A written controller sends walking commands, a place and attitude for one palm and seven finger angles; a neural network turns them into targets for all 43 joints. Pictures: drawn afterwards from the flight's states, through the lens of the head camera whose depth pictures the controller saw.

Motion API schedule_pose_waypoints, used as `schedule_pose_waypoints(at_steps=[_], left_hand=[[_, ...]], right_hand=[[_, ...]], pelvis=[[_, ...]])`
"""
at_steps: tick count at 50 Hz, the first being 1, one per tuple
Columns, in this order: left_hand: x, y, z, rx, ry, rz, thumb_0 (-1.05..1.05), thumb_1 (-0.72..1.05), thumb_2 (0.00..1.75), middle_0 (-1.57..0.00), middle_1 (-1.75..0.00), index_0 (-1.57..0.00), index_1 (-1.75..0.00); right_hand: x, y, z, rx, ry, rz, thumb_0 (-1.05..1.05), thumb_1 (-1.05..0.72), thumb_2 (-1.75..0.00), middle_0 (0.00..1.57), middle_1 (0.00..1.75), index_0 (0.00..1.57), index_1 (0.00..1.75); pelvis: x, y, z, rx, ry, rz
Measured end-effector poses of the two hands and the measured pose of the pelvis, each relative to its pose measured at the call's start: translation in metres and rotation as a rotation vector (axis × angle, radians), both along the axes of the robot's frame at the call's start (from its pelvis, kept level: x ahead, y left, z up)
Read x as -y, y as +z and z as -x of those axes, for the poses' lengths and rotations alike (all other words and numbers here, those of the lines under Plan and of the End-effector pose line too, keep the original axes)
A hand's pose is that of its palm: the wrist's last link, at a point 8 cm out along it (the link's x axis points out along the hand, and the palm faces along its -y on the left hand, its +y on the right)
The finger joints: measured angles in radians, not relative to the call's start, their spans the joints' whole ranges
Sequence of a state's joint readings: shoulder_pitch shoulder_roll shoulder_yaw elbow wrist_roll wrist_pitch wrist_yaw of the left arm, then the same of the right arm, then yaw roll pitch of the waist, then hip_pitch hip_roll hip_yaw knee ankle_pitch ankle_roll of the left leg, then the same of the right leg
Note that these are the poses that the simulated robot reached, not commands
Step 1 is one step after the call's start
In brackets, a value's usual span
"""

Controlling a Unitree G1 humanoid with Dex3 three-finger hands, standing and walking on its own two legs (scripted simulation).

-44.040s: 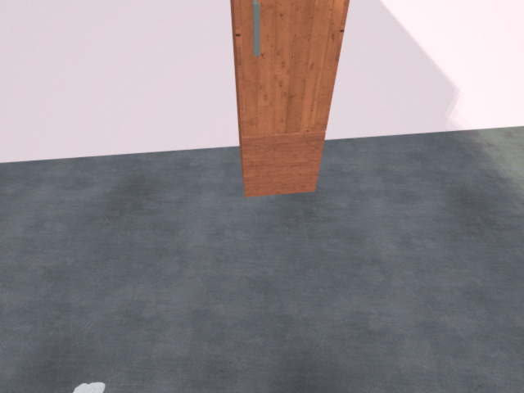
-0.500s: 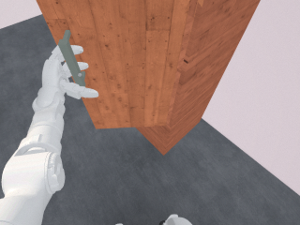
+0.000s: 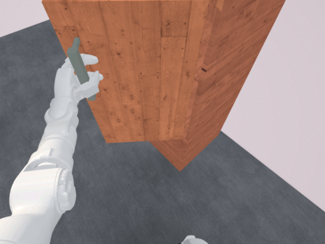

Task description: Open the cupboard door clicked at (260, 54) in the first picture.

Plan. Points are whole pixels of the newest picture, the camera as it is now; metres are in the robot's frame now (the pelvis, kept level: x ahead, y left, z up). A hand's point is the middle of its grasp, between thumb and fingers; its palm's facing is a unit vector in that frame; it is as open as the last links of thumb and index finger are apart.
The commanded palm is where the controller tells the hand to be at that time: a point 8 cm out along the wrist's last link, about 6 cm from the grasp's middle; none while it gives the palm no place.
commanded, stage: close the thumb around the handle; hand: left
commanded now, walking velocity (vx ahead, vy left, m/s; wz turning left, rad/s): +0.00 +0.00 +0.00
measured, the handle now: (84, 71) +0.52 +0.18 +0.12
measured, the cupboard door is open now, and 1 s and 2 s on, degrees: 51 83 93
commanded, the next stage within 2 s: pull the door open along its arc in 0.10 s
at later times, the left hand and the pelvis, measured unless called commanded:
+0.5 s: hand (94, 94) +0.45 +0.15 +0.11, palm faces +0.00 -1.00 +0.01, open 5.3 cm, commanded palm +0.39 +0.19 +0.12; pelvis +0.01 -0.01 +0.01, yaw -1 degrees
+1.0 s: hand (124, 134) +0.33 +0.07 +0.12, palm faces +0.41 -0.91 -0.01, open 5.5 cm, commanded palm +0.26 +0.10 +0.12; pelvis +0.01 -0.02 +0.02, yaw +2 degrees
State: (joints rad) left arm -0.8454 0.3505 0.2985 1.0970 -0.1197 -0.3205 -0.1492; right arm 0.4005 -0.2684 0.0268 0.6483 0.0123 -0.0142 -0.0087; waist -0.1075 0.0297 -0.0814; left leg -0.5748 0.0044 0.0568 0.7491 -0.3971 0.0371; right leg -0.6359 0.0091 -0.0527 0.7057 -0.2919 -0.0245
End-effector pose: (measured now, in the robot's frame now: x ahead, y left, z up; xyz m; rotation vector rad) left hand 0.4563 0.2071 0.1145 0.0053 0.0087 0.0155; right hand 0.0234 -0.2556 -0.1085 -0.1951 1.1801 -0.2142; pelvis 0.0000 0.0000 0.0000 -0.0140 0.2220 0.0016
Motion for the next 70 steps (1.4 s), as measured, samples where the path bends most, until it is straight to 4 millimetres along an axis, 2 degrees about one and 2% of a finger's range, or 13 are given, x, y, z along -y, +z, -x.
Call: schedule_pose_waypoints(at_steps=[4, 16, 24, 31, 39, 43, 47, 53, 64, 70], left_hand=[[0.000, 0.000, 0.001, 0.001, 0.004, -0.002, 0.01, 0.79, 0.85, -0.39, -1.34, -0.39, -1.34], [0.001, 0.000, 0.003, 0.005, 0.002, 0.003, 0.01, 0.80, 0.84, -0.40, -1.35, -0.40, -1.35], [0.006, -0.001, 0.027, 0.029, -0.013, 0.013, 0.01, 0.80, 0.82, -0.39, -1.35, -0.39, -1.35], [0.020, -0.002, 0.073, 0.048, -0.021, 0.034, 0.01, 0.76, 0.78, -0.38, -1.35, -0.38, -1.35], [0.059, -0.002, 0.133, 0.031, 0.246, 0.116, 0.02, 0.72, 0.75, -0.37, -1.35, -0.39, -1.35], [0.077, 0.002, 0.151, -0.008, 0.353, 0.064, 0.01, 0.73, 0.77, -0.38, -1.35, -0.40, -1.35], [0.090, 0.005, 0.162, -0.033, 0.407, 0.028, 0.00, 0.74, 0.78, -0.37, -1.35, -0.40, -1.35], [0.103, 0.006, 0.177, -0.037, 0.390, 0.004, 0.01, 0.74, 0.77, -0.37, -1.35, -0.39, -1.35], [0.128, 0.008, 0.208, -0.047, 0.244, -0.021, 0.00, 0.71, 0.73, -0.34, -1.32, -0.39, -1.35], [0.136, 0.009, 0.216, -0.061, 0.219, -0.020, 0.01, 0.70, 0.73, -0.33, -1.29, -0.39, -1.34]], right_hand=[[0.001, 0.000, -0.003, 0.003, 0.006, 0.000, 0.01, -0.90, -0.90, 0.20, 0.30, 0.20, 0.30], [0.007, 0.002, -0.009, 0.016, 0.005, 0.005, 0.01, -0.90, -0.90, 0.20, 0.30, 0.20, 0.30], [0.006, 0.006, -0.025, 0.071, -0.006, -0.022, 0.01, -0.90, -0.90, 0.20, 0.30, 0.20, 0.30], [-0.001, 0.016, -0.067, 0.204, 0.024, -0.050, 0.01, -0.90, -0.90, 0.20, 0.30, 0.20, 0.30], [-0.024, 0.033, -0.139, 0.364, 0.155, -0.090, 0.02, -0.91, -0.90, 0.20, 0.30, 0.19, 0.30], [-0.037, 0.042, -0.168, 0.407, 0.213, -0.104, 0.02, -0.91, -0.90, 0.20, 0.30, 0.19, 0.30], [-0.047, 0.048, -0.185, 0.425, 0.248, -0.116, 0.01, -0.90, -0.90, 0.20, 0.30, 0.20, 0.30], [-0.049, 0.049, -0.190, 0.410, 0.258, -0.131, 0.01, -0.90, -0.90, 0.20, 0.30, 0.20, 0.30], [-0.032, 0.035, -0.174, 0.369, 0.215, -0.177, 0.02, -0.90, -0.90, 0.20, 0.30, 0.20, 0.30], [-0.024, 0.033, -0.172, 0.383, 0.212, -0.185, 0.02, -0.90, -0.90, 0.20, 0.30, 0.19, 0.30]], pelvis=[[0.001, 0.000, -0.001, 0.001, 0.003, 0.000], [0.004, 0.001, -0.002, 0.000, -0.002, -0.003], [0.005, 0.005, -0.008, 0.024, -0.020, -0.005], [0.005, 0.010, -0.013, 0.068, -0.025, -0.006], [0.008, 0.014, -0.013, 0.122, -0.009, -0.013], [0.011, 0.015, -0.012, 0.147, 0.012, -0.014], [0.016, 0.016, -0.012, 0.170, 0.030, -0.015], [0.022, 0.017, -0.014, 0.195, 0.043, -0.015], [0.029, 0.014, -0.019, 0.214, 0.037, -0.015], [0.035, 0.012, -0.018, 0.219, 0.035, -0.016]])
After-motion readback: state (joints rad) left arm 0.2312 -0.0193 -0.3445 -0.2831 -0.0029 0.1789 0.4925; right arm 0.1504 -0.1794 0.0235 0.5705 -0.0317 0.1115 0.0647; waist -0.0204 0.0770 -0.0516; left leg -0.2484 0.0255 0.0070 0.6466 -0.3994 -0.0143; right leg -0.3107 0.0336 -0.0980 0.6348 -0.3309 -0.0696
